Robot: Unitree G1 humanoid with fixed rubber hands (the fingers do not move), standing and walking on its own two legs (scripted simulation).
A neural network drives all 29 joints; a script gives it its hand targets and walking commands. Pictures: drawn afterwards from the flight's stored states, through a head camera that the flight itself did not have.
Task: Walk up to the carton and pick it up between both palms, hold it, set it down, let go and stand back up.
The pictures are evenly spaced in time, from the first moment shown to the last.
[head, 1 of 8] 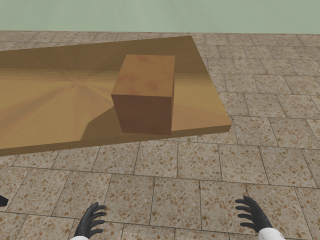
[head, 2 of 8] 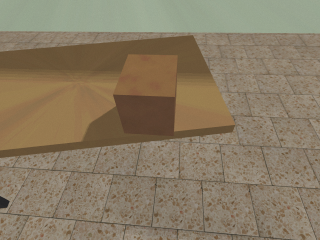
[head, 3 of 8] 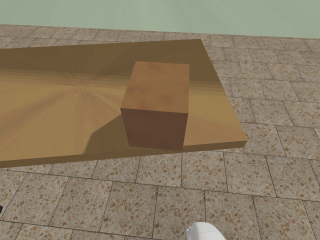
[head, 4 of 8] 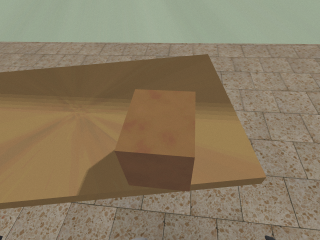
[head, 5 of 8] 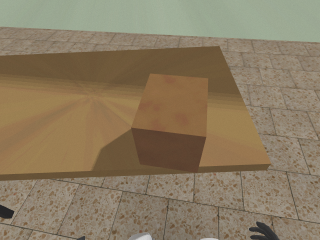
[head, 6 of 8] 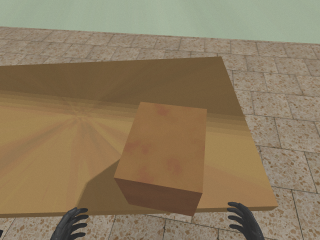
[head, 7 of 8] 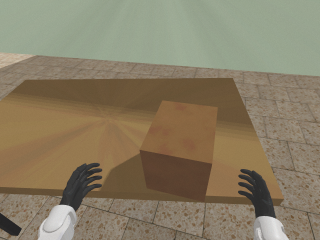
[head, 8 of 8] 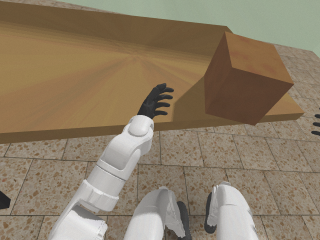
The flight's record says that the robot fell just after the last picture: yes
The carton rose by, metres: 0.00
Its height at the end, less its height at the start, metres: +0.00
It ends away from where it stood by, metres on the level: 0.03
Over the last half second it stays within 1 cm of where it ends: yes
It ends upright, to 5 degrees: yes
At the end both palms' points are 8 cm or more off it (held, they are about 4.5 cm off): yes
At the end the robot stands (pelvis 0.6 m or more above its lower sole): yes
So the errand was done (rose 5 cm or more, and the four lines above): no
